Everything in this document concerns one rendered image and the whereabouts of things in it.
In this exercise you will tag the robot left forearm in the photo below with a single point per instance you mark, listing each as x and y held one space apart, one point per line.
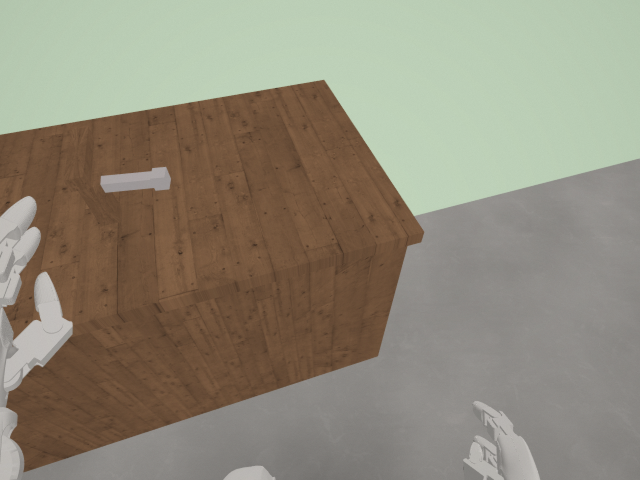
11 456

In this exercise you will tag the left robot hand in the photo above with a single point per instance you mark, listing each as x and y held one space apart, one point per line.
39 341

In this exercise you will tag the counter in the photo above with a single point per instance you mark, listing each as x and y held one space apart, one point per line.
273 258

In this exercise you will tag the tap lever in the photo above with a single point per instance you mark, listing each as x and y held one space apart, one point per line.
158 178

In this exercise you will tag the right robot hand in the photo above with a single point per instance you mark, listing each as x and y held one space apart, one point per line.
510 459

